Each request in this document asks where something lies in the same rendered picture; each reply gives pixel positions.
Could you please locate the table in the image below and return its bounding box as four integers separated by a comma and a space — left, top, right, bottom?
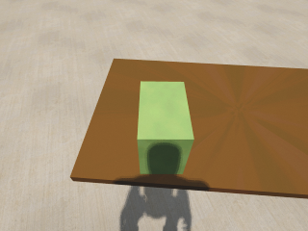
70, 58, 308, 199

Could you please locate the carton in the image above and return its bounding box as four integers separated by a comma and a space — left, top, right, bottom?
137, 81, 194, 174

